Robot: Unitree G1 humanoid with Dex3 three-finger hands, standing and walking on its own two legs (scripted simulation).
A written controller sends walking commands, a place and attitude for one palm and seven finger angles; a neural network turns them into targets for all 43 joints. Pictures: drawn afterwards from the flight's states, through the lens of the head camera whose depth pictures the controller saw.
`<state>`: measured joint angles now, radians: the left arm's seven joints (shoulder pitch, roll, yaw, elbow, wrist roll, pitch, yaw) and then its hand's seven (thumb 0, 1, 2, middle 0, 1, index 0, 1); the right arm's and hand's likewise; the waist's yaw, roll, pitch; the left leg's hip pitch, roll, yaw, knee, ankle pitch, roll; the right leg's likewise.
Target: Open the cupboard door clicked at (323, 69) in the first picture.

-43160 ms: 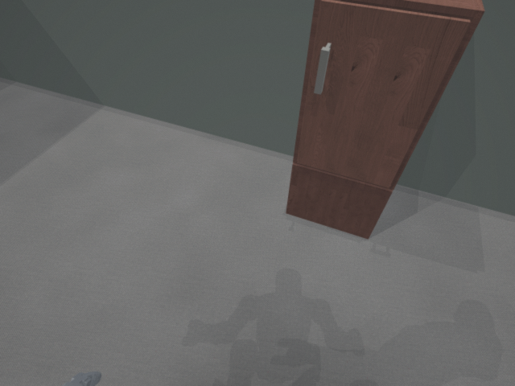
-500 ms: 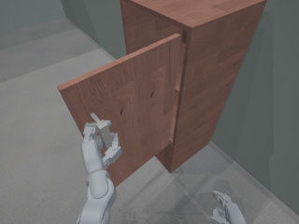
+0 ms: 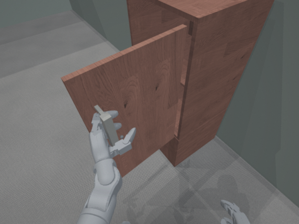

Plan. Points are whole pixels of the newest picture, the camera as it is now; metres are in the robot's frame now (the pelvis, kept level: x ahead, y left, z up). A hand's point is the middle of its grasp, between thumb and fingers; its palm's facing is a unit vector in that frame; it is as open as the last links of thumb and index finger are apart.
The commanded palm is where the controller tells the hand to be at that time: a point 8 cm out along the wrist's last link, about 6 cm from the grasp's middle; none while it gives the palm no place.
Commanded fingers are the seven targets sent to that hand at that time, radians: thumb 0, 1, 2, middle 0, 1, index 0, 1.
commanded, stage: open thumb and fingers to let go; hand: left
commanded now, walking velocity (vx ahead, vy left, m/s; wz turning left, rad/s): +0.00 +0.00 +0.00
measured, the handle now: (106, 127) +0.36 +0.14 +0.07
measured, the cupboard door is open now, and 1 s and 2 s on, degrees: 94 99 99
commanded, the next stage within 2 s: slide the hand sideways off the handle in 0.48 s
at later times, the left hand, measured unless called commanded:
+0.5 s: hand (121, 138) +0.32 +0.09 +0.07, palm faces +0.30 -0.95 +0.00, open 14.5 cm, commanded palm +0.28 +0.13 +0.07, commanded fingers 0.00 -0.50 0.30 -0.15 -0.30 -0.15 -0.30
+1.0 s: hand (122, 155) +0.28 +0.08 +0.07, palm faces -0.14 -0.99 +0.01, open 16.2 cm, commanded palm +0.25 +0.14 +0.07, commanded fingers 0.00 -0.50 0.30 -0.15 -0.30 -0.15 -0.30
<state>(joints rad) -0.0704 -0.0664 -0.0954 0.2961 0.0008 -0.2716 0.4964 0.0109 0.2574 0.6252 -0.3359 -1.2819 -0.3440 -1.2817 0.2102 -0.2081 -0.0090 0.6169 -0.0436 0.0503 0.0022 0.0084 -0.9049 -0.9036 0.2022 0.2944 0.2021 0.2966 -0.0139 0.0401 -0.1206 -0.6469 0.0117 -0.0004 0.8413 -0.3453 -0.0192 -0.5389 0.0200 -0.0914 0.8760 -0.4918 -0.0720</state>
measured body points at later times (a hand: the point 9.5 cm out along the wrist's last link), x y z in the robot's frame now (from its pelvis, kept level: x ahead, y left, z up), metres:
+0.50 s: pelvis -0.01 +0.03 -0.01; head +0.02 +0.03 +0.44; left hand +0.30 +0.14 +0.07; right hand +0.16 -0.18 -0.11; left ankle +0.04 +0.13 -0.70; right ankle -0.03 -0.07 -0.70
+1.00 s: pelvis -0.02 +0.05 +0.00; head +0.00 +0.04 +0.45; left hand +0.28 +0.14 +0.07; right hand +0.13 -0.18 -0.09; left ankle +0.04 +0.14 -0.70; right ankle -0.03 -0.07 -0.70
